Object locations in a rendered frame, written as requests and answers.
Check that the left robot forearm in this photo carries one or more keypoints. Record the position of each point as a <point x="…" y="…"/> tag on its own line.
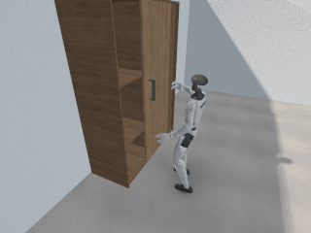
<point x="182" y="131"/>

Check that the right robot forearm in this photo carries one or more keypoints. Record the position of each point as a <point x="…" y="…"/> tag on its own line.
<point x="189" y="90"/>

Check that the robot left upper arm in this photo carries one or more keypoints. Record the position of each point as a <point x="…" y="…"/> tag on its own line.
<point x="190" y="108"/>

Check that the handle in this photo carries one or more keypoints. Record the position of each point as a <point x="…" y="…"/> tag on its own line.
<point x="153" y="90"/>

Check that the left robot thigh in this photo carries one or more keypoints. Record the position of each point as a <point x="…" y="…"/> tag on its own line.
<point x="179" y="149"/>

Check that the left robot hand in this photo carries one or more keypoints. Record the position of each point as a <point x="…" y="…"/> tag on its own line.
<point x="163" y="138"/>

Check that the wardrobe door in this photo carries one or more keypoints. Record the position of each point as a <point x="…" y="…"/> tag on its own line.
<point x="171" y="63"/>
<point x="155" y="34"/>

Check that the right robot hand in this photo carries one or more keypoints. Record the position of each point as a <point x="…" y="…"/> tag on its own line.
<point x="180" y="86"/>

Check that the humanoid robot torso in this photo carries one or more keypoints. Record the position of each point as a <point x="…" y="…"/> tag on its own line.
<point x="196" y="116"/>

